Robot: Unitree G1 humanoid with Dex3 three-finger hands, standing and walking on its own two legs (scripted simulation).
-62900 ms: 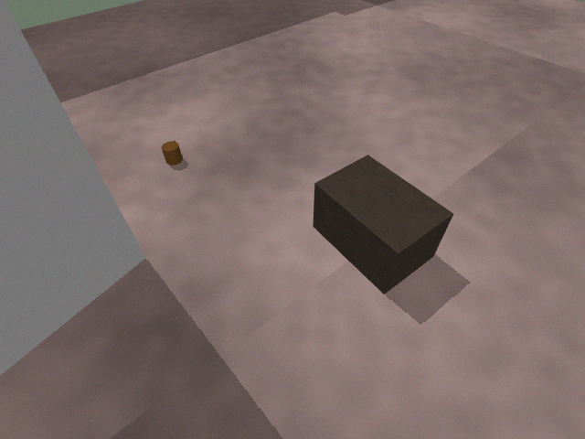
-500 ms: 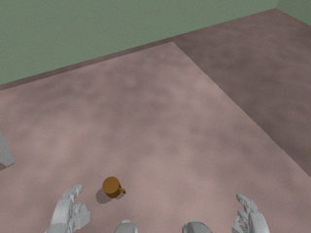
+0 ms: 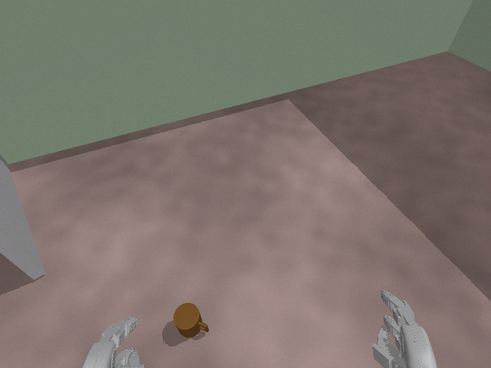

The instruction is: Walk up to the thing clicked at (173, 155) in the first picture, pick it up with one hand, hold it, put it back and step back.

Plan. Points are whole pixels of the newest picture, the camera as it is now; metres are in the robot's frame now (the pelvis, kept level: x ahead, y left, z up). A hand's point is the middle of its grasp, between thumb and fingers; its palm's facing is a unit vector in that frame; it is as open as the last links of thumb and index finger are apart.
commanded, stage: home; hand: left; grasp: from above
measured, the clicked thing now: (192, 322) +0.42 +0.21 -0.67
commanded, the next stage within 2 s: stand in 1.68 s
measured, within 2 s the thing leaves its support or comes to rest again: neither
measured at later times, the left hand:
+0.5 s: hand out of the picture +0.16 +0.18 -0.05, palm faces +0.05 -0.98 -0.19, open 7.4 cm
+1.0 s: hand out of the picture +0.16 +0.18 -0.05, palm faces +0.05 -0.98 -0.19, open 7.4 cm
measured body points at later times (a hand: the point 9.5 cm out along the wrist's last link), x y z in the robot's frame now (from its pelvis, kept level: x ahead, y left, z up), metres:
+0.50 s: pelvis -0.01 +0.00 +0.00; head +0.01 +0.01 +0.45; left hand +0.15 +0.23 -0.03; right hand +0.15 -0.24 -0.06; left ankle +0.01 +0.13 -0.68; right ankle +0.00 -0.14 -0.68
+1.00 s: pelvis +0.00 +0.00 +0.00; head +0.02 +0.01 +0.45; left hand +0.16 +0.23 -0.03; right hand +0.16 -0.24 -0.06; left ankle +0.01 +0.13 -0.68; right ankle +0.00 -0.14 -0.68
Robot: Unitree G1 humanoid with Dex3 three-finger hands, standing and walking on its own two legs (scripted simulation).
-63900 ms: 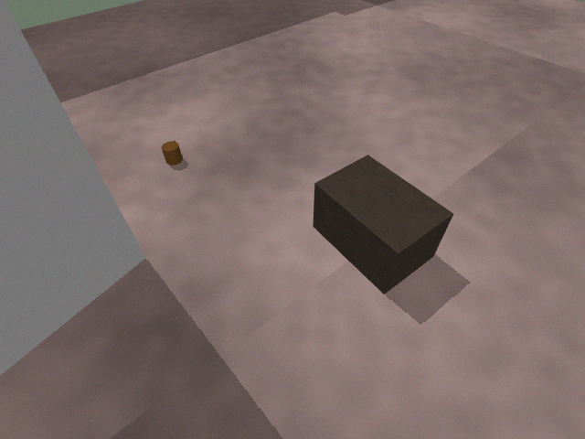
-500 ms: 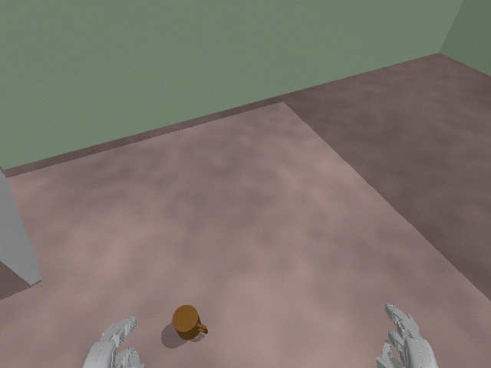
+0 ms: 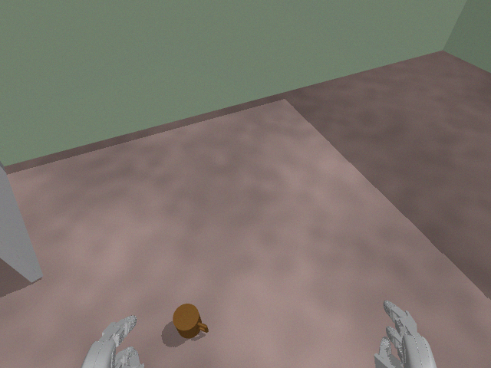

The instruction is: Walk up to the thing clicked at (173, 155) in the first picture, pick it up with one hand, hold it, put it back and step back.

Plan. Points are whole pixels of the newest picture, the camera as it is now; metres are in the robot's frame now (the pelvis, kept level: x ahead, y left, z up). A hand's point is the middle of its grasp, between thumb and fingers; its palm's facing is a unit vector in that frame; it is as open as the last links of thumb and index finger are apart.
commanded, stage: home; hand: left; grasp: from above
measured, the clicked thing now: (192, 322) +0.42 +0.21 -0.67
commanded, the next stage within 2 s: stand in 0.68 s
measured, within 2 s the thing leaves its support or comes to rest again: neither
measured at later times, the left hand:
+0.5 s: hand (143, 365) +0.17 +0.18 -0.05, palm faces +0.06 -0.98 -0.20, open 7.4 cm
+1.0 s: hand out of the picture +0.13 +0.23 -0.10, palm faces +0.03 -0.94 -0.33, open 7.4 cm
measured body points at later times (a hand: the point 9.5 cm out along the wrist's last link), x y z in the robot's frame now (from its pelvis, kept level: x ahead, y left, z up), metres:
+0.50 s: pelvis +0.01 +0.00 +0.00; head +0.03 +0.01 +0.45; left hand +0.16 +0.23 -0.03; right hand +0.17 -0.25 -0.06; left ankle +0.01 +0.13 -0.68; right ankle +0.00 -0.15 -0.68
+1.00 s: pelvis -0.01 +0.00 +0.02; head +0.02 +0.01 +0.47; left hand +0.12 +0.28 -0.08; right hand +0.12 -0.27 -0.09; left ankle +0.01 +0.13 -0.68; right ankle +0.00 -0.15 -0.68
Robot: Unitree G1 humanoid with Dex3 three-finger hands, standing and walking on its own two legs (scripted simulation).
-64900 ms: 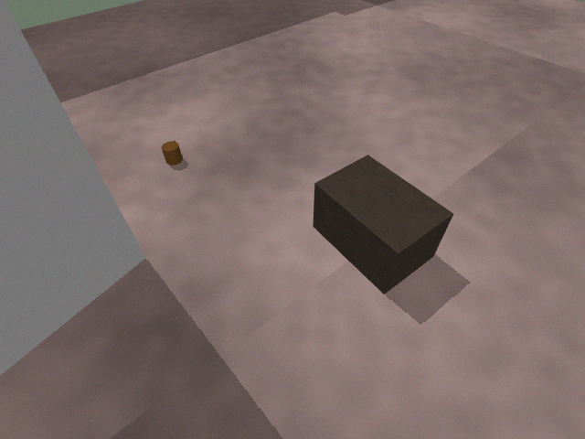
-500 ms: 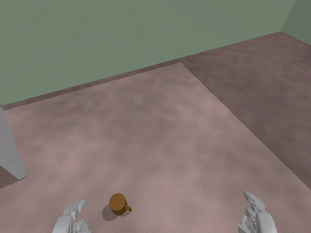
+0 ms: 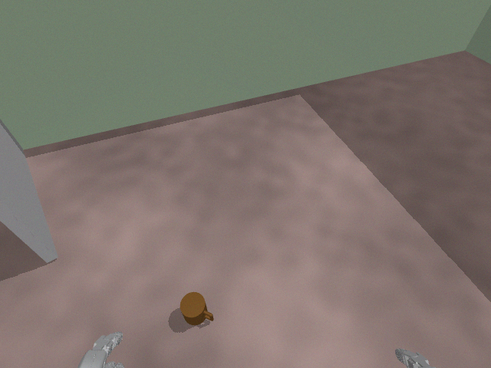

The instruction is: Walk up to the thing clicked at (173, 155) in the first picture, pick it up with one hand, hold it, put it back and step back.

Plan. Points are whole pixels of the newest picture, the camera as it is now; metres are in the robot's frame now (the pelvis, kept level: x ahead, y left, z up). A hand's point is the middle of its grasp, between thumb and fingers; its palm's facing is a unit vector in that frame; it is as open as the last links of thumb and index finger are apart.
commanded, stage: stand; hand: left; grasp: from above
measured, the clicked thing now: (198, 310) +0.43 +0.21 -0.69
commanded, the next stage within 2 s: none
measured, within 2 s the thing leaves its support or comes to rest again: neither
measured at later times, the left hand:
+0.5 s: hand out of the picture +0.03 +0.25 -0.13, palm faces +0.04 -0.95 -0.32, open 7.4 cm
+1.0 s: hand out of the picture +0.05 +0.24 -0.12, palm faces +0.03 -0.94 -0.33, open 7.4 cm
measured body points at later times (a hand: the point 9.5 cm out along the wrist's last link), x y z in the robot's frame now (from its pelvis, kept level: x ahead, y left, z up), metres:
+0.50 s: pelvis +0.00 +0.01 +0.04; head +0.00 +0.01 +0.49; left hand +0.03 +0.30 -0.10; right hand +0.07 -0.26 -0.10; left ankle +0.02 +0.13 -0.70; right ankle +0.01 -0.15 -0.70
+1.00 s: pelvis +0.00 -0.01 +0.04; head +0.00 -0.01 +0.49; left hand +0.05 +0.28 -0.09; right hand +0.05 -0.30 -0.10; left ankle +0.02 +0.13 -0.70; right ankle +0.01 -0.15 -0.70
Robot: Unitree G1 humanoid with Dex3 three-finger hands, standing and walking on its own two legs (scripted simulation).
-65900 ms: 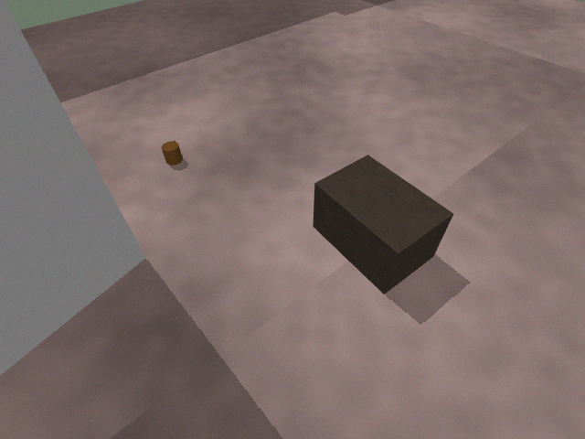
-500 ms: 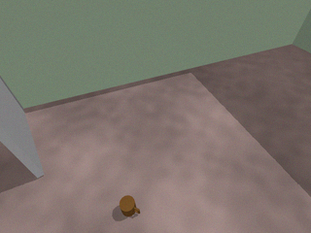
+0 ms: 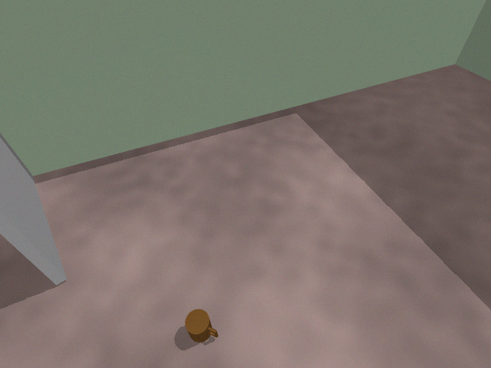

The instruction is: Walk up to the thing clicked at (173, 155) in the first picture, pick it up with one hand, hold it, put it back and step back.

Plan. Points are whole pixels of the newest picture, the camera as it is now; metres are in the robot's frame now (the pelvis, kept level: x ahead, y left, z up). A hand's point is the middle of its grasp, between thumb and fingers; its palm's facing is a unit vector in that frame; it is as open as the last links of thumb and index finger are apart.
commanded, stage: stand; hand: left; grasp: from above
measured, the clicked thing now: (202, 327) +0.43 +0.22 -0.73
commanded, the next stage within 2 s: step back in 1.30 s
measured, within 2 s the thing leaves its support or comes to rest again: neither
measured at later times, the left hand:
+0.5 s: hand out of the picture +0.07 +0.24 -0.16, palm faces +0.02 -0.94 -0.33, open 7.4 cm
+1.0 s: hand out of the picture +0.08 +0.24 -0.16, palm faces +0.00 -0.94 -0.34, open 7.4 cm
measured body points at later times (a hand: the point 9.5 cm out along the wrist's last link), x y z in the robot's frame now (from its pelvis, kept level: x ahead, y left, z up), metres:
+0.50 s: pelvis +0.00 -0.01 +0.00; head +0.00 -0.01 +0.45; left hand +0.07 +0.28 -0.13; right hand +0.06 -0.30 -0.14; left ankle +0.02 +0.13 -0.75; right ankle +0.01 -0.14 -0.75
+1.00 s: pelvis +0.01 -0.01 +0.00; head +0.01 -0.01 +0.45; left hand +0.08 +0.29 -0.13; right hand +0.07 -0.31 -0.14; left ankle +0.02 +0.13 -0.75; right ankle +0.01 -0.14 -0.75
